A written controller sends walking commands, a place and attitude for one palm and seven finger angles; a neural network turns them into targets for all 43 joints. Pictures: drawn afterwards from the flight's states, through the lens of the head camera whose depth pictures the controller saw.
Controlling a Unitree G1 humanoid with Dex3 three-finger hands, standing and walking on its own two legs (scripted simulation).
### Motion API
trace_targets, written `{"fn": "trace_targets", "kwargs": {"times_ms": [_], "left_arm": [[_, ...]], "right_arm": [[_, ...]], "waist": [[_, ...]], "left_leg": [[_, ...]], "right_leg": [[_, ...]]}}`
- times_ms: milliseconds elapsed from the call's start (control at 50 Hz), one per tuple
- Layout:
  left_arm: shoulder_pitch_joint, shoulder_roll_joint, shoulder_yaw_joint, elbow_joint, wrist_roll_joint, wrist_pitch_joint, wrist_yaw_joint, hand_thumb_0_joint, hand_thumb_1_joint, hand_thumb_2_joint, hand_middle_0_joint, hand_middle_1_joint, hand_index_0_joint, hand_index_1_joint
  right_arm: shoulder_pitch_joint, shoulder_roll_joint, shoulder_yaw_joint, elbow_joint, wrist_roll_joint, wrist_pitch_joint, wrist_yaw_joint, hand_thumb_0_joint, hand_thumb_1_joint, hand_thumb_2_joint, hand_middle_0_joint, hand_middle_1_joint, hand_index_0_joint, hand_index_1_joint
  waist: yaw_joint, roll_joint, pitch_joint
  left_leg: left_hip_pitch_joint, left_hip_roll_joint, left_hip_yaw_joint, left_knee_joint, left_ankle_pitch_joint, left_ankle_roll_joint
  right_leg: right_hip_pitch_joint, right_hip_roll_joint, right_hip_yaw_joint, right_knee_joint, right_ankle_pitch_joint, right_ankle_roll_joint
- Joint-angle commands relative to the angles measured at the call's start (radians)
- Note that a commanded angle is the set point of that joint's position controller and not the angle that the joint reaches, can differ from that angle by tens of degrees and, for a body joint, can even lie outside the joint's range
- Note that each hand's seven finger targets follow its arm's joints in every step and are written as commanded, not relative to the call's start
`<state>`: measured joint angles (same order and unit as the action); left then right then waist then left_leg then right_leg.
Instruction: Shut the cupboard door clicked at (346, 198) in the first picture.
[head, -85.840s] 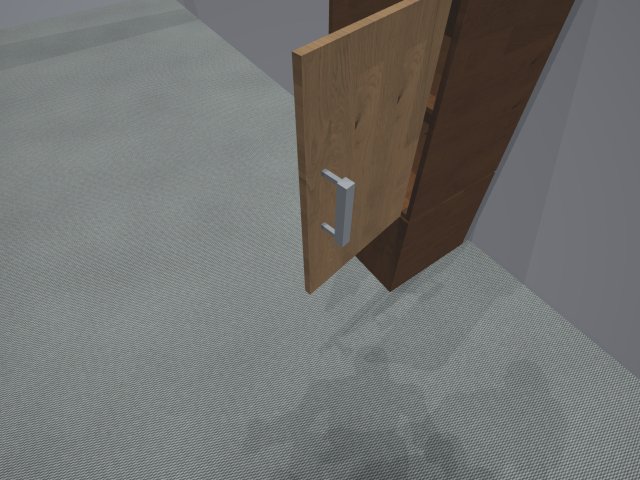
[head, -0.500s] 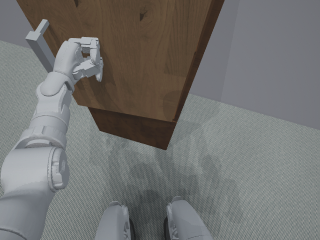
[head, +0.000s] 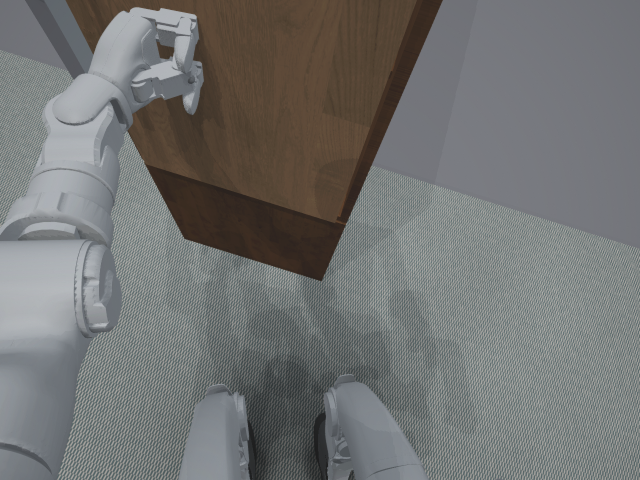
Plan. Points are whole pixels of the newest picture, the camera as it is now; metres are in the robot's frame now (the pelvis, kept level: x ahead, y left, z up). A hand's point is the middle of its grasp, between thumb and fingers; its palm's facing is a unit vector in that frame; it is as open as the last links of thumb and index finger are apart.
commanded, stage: pull the fist back off the door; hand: left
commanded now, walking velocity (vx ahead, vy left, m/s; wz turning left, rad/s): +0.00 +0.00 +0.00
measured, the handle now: (89, 46) +0.61 +0.20 +0.08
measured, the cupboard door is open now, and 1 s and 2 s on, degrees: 0 0 0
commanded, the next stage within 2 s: draw the hand back to the body in 0.98 s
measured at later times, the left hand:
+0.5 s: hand (214, 80) +0.55 +0.06 +0.10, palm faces +0.01 -1.00 -0.08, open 3.2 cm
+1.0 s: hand (211, 127) +0.49 +0.07 +0.09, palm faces +0.01 -1.00 -0.03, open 3.1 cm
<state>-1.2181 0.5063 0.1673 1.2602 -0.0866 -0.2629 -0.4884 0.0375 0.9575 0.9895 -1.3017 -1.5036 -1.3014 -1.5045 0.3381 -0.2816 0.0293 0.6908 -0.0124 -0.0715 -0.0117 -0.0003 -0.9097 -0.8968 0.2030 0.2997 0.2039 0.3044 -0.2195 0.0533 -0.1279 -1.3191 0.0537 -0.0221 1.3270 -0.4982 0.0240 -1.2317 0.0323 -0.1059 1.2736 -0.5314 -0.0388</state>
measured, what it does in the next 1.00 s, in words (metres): stands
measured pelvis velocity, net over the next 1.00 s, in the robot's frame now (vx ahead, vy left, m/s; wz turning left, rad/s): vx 0.04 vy -0.01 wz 0.01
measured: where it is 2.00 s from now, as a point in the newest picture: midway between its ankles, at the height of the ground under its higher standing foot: (288, 479)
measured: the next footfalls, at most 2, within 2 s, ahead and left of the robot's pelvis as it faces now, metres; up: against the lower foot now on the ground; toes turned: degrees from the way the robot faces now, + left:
none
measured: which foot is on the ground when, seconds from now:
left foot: down 0.00-1.00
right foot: down 0.00-1.00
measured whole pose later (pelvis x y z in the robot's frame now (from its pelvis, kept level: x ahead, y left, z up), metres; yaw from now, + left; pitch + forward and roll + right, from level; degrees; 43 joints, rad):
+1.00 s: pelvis +0.04 -0.01 +0.04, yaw +1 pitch +23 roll -1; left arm -0.66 0.12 0.14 0.91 -0.03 -0.53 0.11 0.02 0.90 0.90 -1.30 -1.50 -1.30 -1.50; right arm 0.34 -0.25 -0.04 0.61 -0.05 0.04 0.08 0.00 -0.91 -0.90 0.20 0.30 0.20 0.30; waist -0.12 0.04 -0.16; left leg -1.04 0.04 0.03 1.13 -0.49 0.01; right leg -0.99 0.02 -0.05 1.13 -0.54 -0.04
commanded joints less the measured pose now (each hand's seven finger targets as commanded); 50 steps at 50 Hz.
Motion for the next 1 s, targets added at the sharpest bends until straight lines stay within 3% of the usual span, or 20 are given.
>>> {"fn": "trace_targets", "kwargs": {"times_ms": [0,80,100,120,160,220,260,280,320,360,400,440,500,520,580,660,800,860,880,980], "left_arm": [[-0.646,0.050,-0.018,-0.249,-0.014,-0.053,0.003,0.000,0.900,0.900,-1.300,-1.500,-1.300,-1.500],[-0.675,-0.015,-0.065,-0.217,-0.011,-0.035,0.004,0.000,0.900,0.900,-1.300,-1.500,-1.300,-1.500],[-0.664,0.047,0.154,-0.203,-0.078,-0.020,0.210,0.000,0.900,0.900,-1.300,-1.500,-1.300,-1.500],[-0.621,-0.010,0.113,-0.159,-0.045,-0.014,0.314,0.000,0.900,0.900,-1.300,-1.500,-1.300,-1.500],[-0.605,-0.086,0.102,-0.168,-0.023,-0.027,0.428,0.000,0.900,0.900,-1.300,-1.500,-1.300,-1.500],[-0.627,-0.119,0.129,-0.244,0.017,-0.097,0.611,0.000,0.900,0.900,-1.300,-1.500,-1.300,-1.500],[-0.634,-0.145,0.076,-0.267,0.098,-0.171,0.691,0.000,0.900,0.900,-1.300,-1.500,-1.300,-1.500],[-0.644,-0.122,0.063,-0.266,0.140,-0.200,0.708,0.000,0.900,0.900,-1.300,-1.500,-1.300,-1.500],[-0.631,-0.112,0.014,-0.268,0.214,-0.243,0.710,0.000,0.900,0.900,-1.300,-1.500,-1.300,-1.500],[-0.593,-0.095,0.001,-0.217,0.234,-0.250,0.686,0.000,0.900,0.900,-1.300,-1.500,-1.300,-1.500],[-0.564,-0.079,0.020,-0.172,0.203,-0.229,0.662,0.000,0.900,0.900,-1.300,-1.500,-1.300,-1.500],[-0.512,-0.030,0.086,-0.147,0.151,-0.208,0.638,0.000,0.900,0.900,-1.300,-1.500,-1.300,-1.500],[-0.419,-0.083,0.093,-0.153,0.087,-0.201,0.609,0.000,0.900,0.900,-1.300,-1.500,-1.300,-1.500],[-0.387,-0.071,0.115,-0.176,0.070,-0.212,0.603,0.000,0.900,0.900,-1.300,-1.500,-1.300,-1.500],[-0.279,-0.100,0.111,-0.183,0.066,-0.252,0.595,0.000,0.900,0.900,-1.300,-1.500,-1.300,-1.500],[-0.133,-0.139,0.093,-0.236,0.090,-0.302,0.600,0.000,0.900,0.900,-1.300,-1.500,-1.300,-1.500],[-0.020,-0.205,0.048,-0.484,0.067,-0.336,0.611,0.000,0.900,0.900,-1.300,-1.500,-1.300,-1.500],[0.047,-0.259,-0.010,-0.608,0.052,-0.349,0.606,0.000,0.900,0.900,-1.300,-1.500,-1.300,-1.500],[0.095,-0.255,-0.007,-0.605,0.050,-0.345,0.606,0.000,0.900,0.900,-1.300,-1.500,-1.300,-1.500],[0.106,-0.290,-0.064,-0.552,0.067,-0.321,0.597,0.000,0.900,0.900,-1.300,-1.500,-1.300,-1.500]], "right_arm": [[0.198,-0.184,-0.066,-0.017,0.002,-0.031,-0.020,0.000,-0.900,-0.900,0.200,0.300,0.200,0.300],[0.193,-0.187,-0.064,0.006,-0.002,-0.046,-0.024,0.000,-0.900,-0.900,0.200,0.300,0.200,0.300],[0.253,-0.165,-0.055,-0.031,-0.013,-0.050,-0.015,0.000,-0.900,-0.900,0.200,0.300,0.200,0.300],[0.247,-0.159,-0.054,-0.029,-0.020,-0.052,0.004,0.000,-0.900,-0.900,0.200,0.300,0.200,0.300],[0.251,-0.152,-0.063,-0.032,-0.038,-0.049,0.030,0.000,-0.900,-0.900,0.200,0.300,0.200,0.300],[0.263,-0.145,-0.076,-0.036,-0.069,-0.043,0.065,0.000,-0.900,-0.900,0.200,0.300,0.200,0.300],[0.266,-0.145,-0.084,-0.033,-0.087,-0.040,0.091,0.000,-0.900,-0.900,0.200,0.300,0.200,0.300],[0.272,-0.147,-0.085,-0.025,-0.092,-0.034,0.101,0.000,-0.900,-0.900,0.200,0.300,0.200,0.300],[0.279,-0.152,-0.092,-0.026,-0.097,-0.019,0.116,0.000,-0.900,-0.900,0.200,0.300,0.200,0.300],[0.271,-0.160,-0.093,-0.028,-0.088,-0.004,0.119,0.000,-0.900,-0.900,0.200,0.300,0.200,0.300],[0.260,-0.164,-0.089,-0.039,-0.076,0.009,0.113,0.000,-0.900,-0.900,0.200,0.300,0.200,0.300],[0.256,-0.170,-0.081,-0.056,-0.066,0.015,0.102,0.000,-0.900,-0.900,0.200,0.300,0.200,0.300],[0.239,-0.157,-0.079,-0.077,-0.054,0.022,0.094,0.000,-0.900,-0.900,0.200,0.300,0.200,0.300],[0.237,-0.154,-0.078,-0.083,-0.054,0.023,0.092,0.000,-0.900,-0.900,0.200,0.300,0.200,0.300],[0.235,-0.146,-0.079,-0.086,-0.053,0.030,0.094,0.000,-0.900,-0.900,0.200,0.300,0.200,0.300],[0.232,-0.137,-0.093,-0.100,-0.052,0.051,0.102,0.000,-0.900,-0.900,0.200,0.300,0.200,0.300],[0.198,-0.121,-0.116,-0.132,-0.039,0.089,0.098,0.000,-0.900,-0.900,0.200,0.300,0.200,0.300],[0.173,-0.108,-0.119,-0.141,-0.032,0.088,0.092,0.000,-0.900,-0.900,0.200,0.300,0.200,0.300],[0.170,-0.107,-0.120,-0.138,-0.030,0.091,0.090,0.000,-0.900,-0.900,0.200,0.300,0.200,0.300],[0.147,-0.101,-0.118,-0.116,-0.026,0.099,0.073,0.000,-0.900,-0.900,0.200,0.300,0.200,0.300]], "waist": [[-0.117,0.163,-0.575],[-0.140,0.160,-0.550],[-0.091,0.156,-0.541],[-0.098,0.151,-0.518],[-0.102,0.131,-0.511],[-0.090,0.134,-0.572],[-0.097,0.174,-0.604],[-0.100,0.183,-0.588],[-0.104,0.200,-0.582],[-0.106,0.185,-0.568],[-0.103,0.149,-0.534],[-0.077,0.098,-0.532],[-0.055,0.031,-0.515],[-0.038,0.021,-0.514],[-0.023,-0.016,-0.468],[0.014,-0.006,-0.474],[0.058,0.035,-0.585],[0.059,0.034,-0.607],[0.064,-0.006,-0.585],[0.032,-0.049,-0.462]], "left_leg": [[0.601,-0.031,-0.076,-0.077,0.311,0.036],[0.621,-0.030,-0.087,-0.077,0.287,0.037],[0.540,-0.012,-0.096,-0.105,0.223,0.021],[0.507,-0.013,-0.107,-0.125,0.167,0.014],[0.514,-0.013,-0.130,-0.145,0.131,0.008],[0.535,-0.022,-0.125,-0.154,0.140,0.000],[0.585,-0.019,-0.137,-0.160,0.125,-0.008],[0.589,-0.020,-0.136,-0.165,0.112,-0.009],[0.614,-0.021,-0.134,-0.180,0.102,-0.011],[0.605,-0.023,-0.131,-0.195,0.074,-0.009],[0.555,-0.033,-0.114,-0.213,0.019,-0.003],[0.509,-0.040,-0.095,-0.230,0.017,0.003],[0.481,-0.044,-0.069,-0.239,0.049,0.006],[0.465,-0.046,-0.056,-0.237,0.069,0.008],[0.459,-0.043,-0.044,-0.241,0.115,0.010],[0.502,-0.044,-0.025,-0.245,0.201,0.005],[0.646,-0.048,0.000,-0.255,0.373,-0.004],[0.699,-0.048,0.006,-0.257,0.449,-0.004],[0.682,-0.050,0.011,-0.261,0.442,-0.001],[0.645,-0.052,0.015,-0.262,0.406,0.004]], "right_leg": [[0.033,0.035,0.064,-0.188,0.208,-0.007],[-0.024,0.036,0.048,-0.187,0.182,-0.009],[0.008,0.024,0.058,-0.193,0.161,0.001],[0.001,0.023,0.054,-0.186,0.128,0.007],[-0.024,0.017,0.042,-0.172,0.116,0.015],[0.009,0.013,0.043,-0.177,0.129,0.022],[-0.027,0.012,0.040,-0.166,0.119,0.021],[-0.032,0.010,0.041,-0.167,0.110,0.018],[-0.021,0.009,0.043,-0.175,0.101,0.011],[-0.001,0.008,0.047,-0.190,0.092,0.008],[0.052,0.011,0.056,-0.217,0.070,0.010],[0.130,0.013,0.066,-0.236,0.063,0.011],[0.198,0.014,0.072,-0.264,0.085,0.017],[0.233,0.014,0.079,-0.270,0.098,0.018],[0.246,0.016,0.076,-0.269,0.136,0.019],[0.282,0.014,0.078,-0.262,0.223,0.016],[0.392,0.011,0.082,-0.260,0.417,0.018],[0.438,0.009,0.085,-0.264,0.514,0.022],[0.465,0.010,0.087,-0.273,0.528,0.025],[0.443,0.001,0.094,-0.291,0.537,0.034]]}}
